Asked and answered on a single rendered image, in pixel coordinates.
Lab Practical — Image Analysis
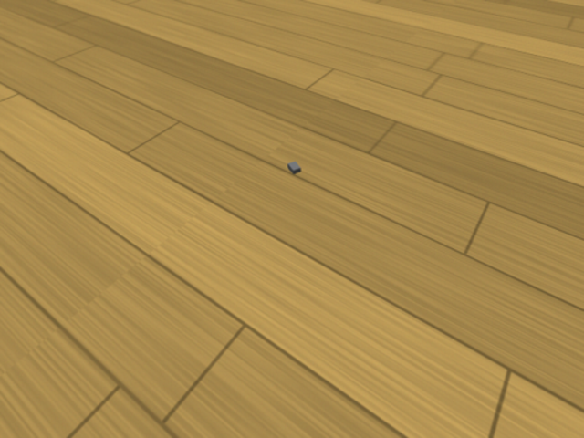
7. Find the small box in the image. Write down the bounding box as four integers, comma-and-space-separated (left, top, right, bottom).
287, 162, 301, 174

